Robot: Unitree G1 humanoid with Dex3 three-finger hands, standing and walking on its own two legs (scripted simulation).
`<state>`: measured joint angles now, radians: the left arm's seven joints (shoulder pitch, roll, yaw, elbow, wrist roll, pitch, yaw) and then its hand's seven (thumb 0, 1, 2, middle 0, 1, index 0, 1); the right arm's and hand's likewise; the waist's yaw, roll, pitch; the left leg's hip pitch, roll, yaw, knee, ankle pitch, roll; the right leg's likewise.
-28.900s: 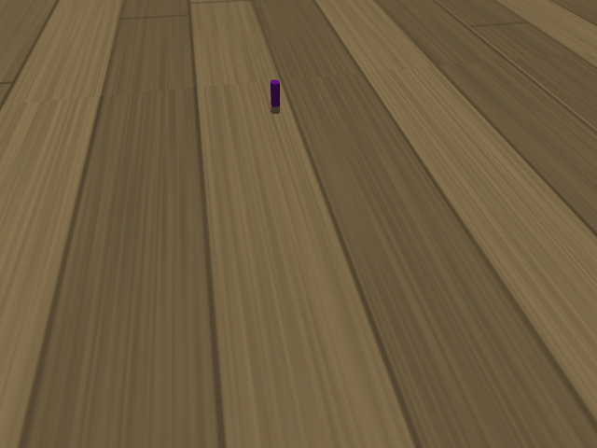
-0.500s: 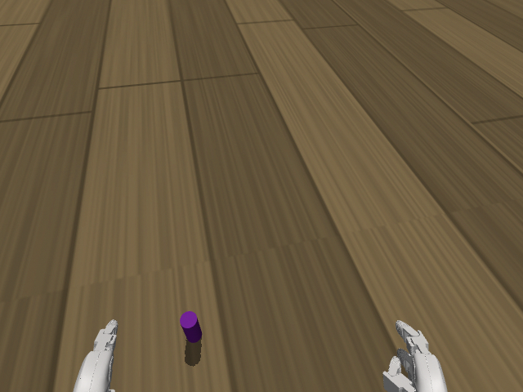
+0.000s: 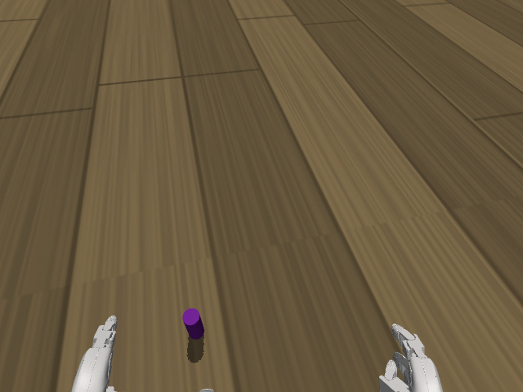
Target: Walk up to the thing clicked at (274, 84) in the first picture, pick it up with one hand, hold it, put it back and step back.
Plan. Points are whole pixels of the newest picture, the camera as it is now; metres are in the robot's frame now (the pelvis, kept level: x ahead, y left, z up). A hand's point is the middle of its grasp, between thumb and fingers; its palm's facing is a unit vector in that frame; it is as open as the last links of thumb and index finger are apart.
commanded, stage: home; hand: left
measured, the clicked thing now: (194, 324) +0.44 +0.21 -0.65
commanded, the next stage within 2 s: stand in 0.14 s
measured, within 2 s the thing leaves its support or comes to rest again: neither
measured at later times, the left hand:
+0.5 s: hand (140, 376) +0.17 +0.18 -0.06, palm faces +0.09 -0.96 -0.28, open 14.1 cm
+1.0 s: hand out of the picture +0.08 +0.25 -0.11, palm faces -0.02 -0.94 -0.35, open 7.4 cm
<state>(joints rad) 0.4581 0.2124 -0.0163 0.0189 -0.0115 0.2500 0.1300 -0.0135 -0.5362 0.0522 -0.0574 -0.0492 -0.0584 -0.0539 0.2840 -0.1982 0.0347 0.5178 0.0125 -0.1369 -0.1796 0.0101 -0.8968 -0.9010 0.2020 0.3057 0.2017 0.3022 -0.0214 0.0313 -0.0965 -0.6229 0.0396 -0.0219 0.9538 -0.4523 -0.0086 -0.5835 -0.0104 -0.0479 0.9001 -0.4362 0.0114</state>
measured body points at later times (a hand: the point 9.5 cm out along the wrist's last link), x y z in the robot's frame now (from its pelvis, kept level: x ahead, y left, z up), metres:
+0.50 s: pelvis +0.01 +0.00 +0.00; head +0.02 +0.00 +0.45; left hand +0.16 +0.23 -0.04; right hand +0.17 -0.24 -0.07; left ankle +0.02 +0.12 -0.69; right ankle +0.01 -0.13 -0.69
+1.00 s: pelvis +0.00 +0.00 +0.03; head +0.01 +0.01 +0.48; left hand +0.08 +0.30 -0.09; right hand +0.09 -0.29 -0.09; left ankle +0.02 +0.12 -0.69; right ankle +0.01 -0.13 -0.69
